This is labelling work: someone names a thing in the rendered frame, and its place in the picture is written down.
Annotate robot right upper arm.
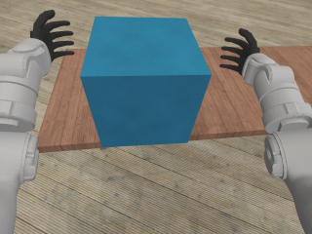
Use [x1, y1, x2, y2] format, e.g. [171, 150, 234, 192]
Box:
[264, 128, 312, 234]

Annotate carton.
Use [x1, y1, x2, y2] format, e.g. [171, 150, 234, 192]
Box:
[80, 17, 212, 147]

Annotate robot left forearm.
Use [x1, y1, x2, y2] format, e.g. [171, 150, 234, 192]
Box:
[0, 38, 52, 133]

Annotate table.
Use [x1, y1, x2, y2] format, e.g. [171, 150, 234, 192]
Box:
[37, 46, 312, 153]

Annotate right robot hand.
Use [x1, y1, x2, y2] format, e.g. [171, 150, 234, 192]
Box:
[220, 28, 260, 75]

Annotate robot right forearm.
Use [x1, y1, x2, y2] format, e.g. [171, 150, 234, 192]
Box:
[242, 53, 312, 134]

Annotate left robot hand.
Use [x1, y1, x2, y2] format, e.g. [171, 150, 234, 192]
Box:
[30, 10, 75, 62]

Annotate robot left upper arm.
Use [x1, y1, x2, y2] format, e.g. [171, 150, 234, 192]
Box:
[0, 131, 39, 234]

